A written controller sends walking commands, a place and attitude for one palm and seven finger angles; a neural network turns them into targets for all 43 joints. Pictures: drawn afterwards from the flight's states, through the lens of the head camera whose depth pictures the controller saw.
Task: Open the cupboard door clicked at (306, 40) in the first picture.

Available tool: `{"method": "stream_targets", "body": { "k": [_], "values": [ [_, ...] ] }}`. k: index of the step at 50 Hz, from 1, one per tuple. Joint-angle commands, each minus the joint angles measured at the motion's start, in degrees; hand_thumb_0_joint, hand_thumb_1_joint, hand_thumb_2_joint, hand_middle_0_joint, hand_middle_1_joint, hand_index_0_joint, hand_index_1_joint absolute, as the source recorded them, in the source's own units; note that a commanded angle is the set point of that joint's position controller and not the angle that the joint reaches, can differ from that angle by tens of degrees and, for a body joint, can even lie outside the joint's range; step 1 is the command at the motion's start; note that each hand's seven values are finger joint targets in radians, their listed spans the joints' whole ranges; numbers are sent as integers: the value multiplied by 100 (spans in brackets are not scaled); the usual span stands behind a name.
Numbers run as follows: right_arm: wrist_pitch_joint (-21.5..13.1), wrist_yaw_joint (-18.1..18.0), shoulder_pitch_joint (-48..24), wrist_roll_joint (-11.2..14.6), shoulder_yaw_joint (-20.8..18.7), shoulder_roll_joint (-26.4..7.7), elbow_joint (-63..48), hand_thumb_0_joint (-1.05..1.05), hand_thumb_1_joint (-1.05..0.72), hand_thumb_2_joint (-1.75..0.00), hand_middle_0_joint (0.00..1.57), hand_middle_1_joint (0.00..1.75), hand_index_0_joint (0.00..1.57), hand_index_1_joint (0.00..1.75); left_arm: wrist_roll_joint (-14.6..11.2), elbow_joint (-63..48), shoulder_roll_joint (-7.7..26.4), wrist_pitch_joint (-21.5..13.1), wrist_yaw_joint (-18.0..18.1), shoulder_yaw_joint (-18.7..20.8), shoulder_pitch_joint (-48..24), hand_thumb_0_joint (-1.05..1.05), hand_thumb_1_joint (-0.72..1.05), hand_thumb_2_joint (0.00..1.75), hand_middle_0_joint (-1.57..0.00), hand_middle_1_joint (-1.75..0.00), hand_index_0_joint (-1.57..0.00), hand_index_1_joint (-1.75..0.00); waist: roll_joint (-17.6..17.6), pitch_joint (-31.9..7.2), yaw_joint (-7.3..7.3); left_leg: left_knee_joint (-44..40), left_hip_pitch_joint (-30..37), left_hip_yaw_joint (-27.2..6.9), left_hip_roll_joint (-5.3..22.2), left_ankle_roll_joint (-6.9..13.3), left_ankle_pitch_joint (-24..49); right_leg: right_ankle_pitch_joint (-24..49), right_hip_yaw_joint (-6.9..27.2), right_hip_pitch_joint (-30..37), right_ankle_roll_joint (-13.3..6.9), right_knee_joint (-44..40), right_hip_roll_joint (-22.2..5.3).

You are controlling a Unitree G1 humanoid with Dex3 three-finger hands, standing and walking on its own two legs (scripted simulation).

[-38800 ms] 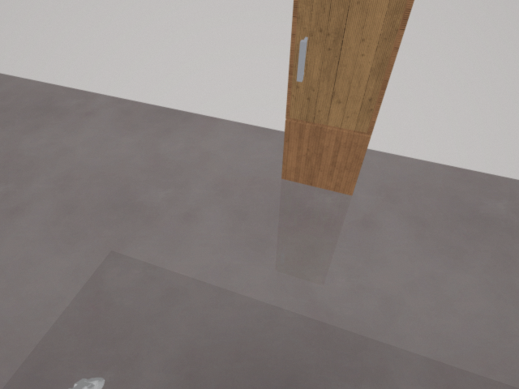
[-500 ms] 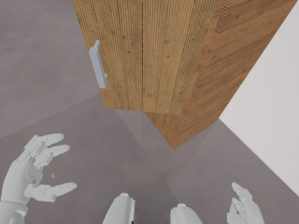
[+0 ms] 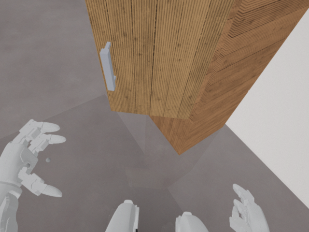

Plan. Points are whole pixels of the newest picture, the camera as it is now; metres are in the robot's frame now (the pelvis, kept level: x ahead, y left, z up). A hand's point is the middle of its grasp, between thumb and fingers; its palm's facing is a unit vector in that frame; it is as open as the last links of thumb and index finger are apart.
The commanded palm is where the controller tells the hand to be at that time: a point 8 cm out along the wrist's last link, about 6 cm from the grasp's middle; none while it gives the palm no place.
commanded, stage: raise the hand with hooked fingers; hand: left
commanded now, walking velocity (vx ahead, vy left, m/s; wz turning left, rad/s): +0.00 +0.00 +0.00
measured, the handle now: (110, 67) +0.57 +0.19 +0.04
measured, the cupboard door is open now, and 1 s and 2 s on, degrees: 51 51 51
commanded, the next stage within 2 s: move the hooked fingers beside the handle in 0.64 s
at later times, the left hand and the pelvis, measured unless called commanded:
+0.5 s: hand (53, 146) +0.29 +0.26 +0.05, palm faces -0.02 -1.00 -0.06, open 13.9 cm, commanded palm +0.27 +0.31 +0.06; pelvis +0.01 -0.01 +0.00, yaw -1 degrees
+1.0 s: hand (59, 135) +0.32 +0.26 +0.05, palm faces -0.03 -1.00 -0.04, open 13.9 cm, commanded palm +0.31 +0.31 +0.05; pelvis +0.01 -0.01 +0.00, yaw -1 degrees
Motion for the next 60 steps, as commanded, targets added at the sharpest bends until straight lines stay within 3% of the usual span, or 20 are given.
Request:
{"method": "stream_targets", "body": {
  "k": [1,6,14,18,22,25,29,36,37,40,41,44,46,48,50,52,56,58,60],
  "values": [
    [-234,-105,59,34,-467,-1010,-723,0,-90,-90,20,30,20,30,-182,-791,1363,-250,-111,655,-998,0,-50,30,-30,-120,-30,-120,552,-1457,-46,-1323,1812,-229,-102,-46,996,750,7,139,-232,-918,208],
    [-197,-136,131,39,-470,-1043,-705,0,-90,-90,20,30,20,30,-162,-552,1605,-220,-208,808,-1367,0,-50,30,-30,-120,-30,-120,581,-1623,-33,-1352,1956,-238,-82,-51,1112,807,17,140,-239,-920,200],
    [-139,-77,177,47,-507,-1041,-765,0,-90,-90,20,30,20,30,-227,-378,1530,-191,-254,795,-1162,0,-50,30,-30,-120,-30,-120,365,-1591,-19,-1309,1812,-135,-109,-4,1210,923,63,294,-199,-1012,190],
    [-112,-82,199,37,-513,-1028,-737,0,-90,-90,20,30,20,30,-241,-442,1546,-306,-184,850,-1251,0,-50,30,-30,-120,-30,-120,350,-1631,-38,-1215,1763,-90,-105,5,1331,1041,105,359,-194,-982,191],
    [-103,-71,188,24,-503,-1013,-728,0,-90,-90,20,30,20,30,-210,-605,1618,-400,-161,864,-1282,0,-50,30,-30,-120,-30,-120,611,-1736,-16,-1206,1907,-93,-94,-18,1490,1141,114,359,-215,-931,195],
    [-87,-84,207,38,-501,-1005,-736,0,-90,-90,20,30,20,30,-250,-515,1551,-366,-194,809,-1265,0,-50,30,-30,-120,-30,-120,434,-1642,-65,-1147,1760,-66,-99,18,1413,1131,145,401,-213,-962,221],
    [-50,-89,173,42,-503,-1011,-737,0,-90,-90,20,30,20,30,-224,-510,1554,-304,-212,806,-1286,0,-50,30,-30,-120,-30,-120,519,-1684,-51,-1172,1800,-63,-99,12,1378,1137,145,384,-187,-978,190],
    [-30,-87,188,35,-469,-989,-726,0,-90,-90,20,30,20,30,-261,-408,1541,-296,-251,813,-1325,0,-50,30,-30,-120,-30,-120,340,-1750,-77,-1010,1665,-2,-102,31,1548,1407,213,526,-173,-933,217],
    [-27,-87,159,38,-475,-984,-727,0,-90,-90,20,30,20,30,-253,-419,1504,-296,-262,779,-1337,0,-50,30,-30,-120,-30,-120,458,-1707,-63,-1020,1666,2,-112,22,1517,1380,213,508,-176,-933,202],
    [-3,-134,204,31,-444,-1022,-628,0,-90,-90,20,30,20,30,-224,-119,1657,-286,-247,817,-1953,0,-50,30,-30,-120,-30,-120,265,-1496,-200,-900,1386,-2,-94,53,1223,1089,259,339,-180,-941,225],
    [14,-152,199,30,-435,-1036,-587,0,-90,-90,20,30,20,30,-169,-14,1768,-298,-253,875,-2232,0,-50,30,-30,-120,-30,-120,314,-1545,-197,-901,1399,-3,-83,39,1198,1063,272,321,-177,-921,207],
    [4,-162,171,38,-442,-1017,-602,0,-90,-90,20,30,20,30,-120,-33,1653,-327,-301,687,-2425,0,-50,30,-30,-120,-30,-120,571,-1745,-155,-974,1652,-18,-92,36,1280,1113,261,331,-200,-928,181],
    [25,-181,246,36,-449,-1038,-549,0,-90,-90,20,30,20,30,-89,100,1788,-301,-332,765,-2509,0,-50,30,-30,-120,-30,-120,491,-1916,-161,-913,1694,3,-71,48,1475,1330,291,385,-197,-896,195],
    [65,-162,213,37,-435,-1042,-533,0,-90,-90,20,30,20,30,-61,292,1940,-257,-325,866,-2618,0,-50,30,-30,-120,-30,-120,584,-1831,-112,-956,1601,-10,-70,26,1368,1203,278,389,-202,-897,178],
    [107,-172,252,33,-417,-1049,-509,0,-90,-90,20,30,20,30,-67,634,1977,-202,-323,912,-2835,0,-50,30,-30,-120,-30,-120,302,-1717,-169,-894,1392,4,-70,59,1291,1156,303,399,-200,-915,206],
    [162,-168,239,37,-401,-1053,-489,0,-90,-90,20,30,20,30,-10,862,2037,-190,-318,917,-3127,0,-50,30,-30,-120,-30,-120,431,-1725,-162,-900,1305,21,-77,46,1177,1058,344,387,-187,-914,176],
    [204,-133,352,31,-445,-1057,-488,0,-90,-90,20,30,20,30,52,734,2045,-301,-301,879,-3262,0,-50,30,-30,-120,-30,-120,656,-2225,-120,-969,1838,-15,-40,18,1642,1437,264,384,-214,-827,201],
    [255,-106,373,29,-460,-1052,-458,0,-90,-90,20,30,20,30,87,842,1911,-299,-276,742,-3330,0,-50,30,-30,-120,-30,-120,588,-2085,-187,-1006,1835,-33,-36,19,1554,1353,231,267,-192,-867,196],
    [306,-128,445,25,-430,-1098,-373,0,-90,-90,20,30,20,30,91,1357,2091,-272,-246,894,-3561,0,-50,30,-30,-120,-30,-120,215,-1748,-268,-933,1408,-29,-40,60,1314,1188,248,223,-196,-878,231]
  ]
}}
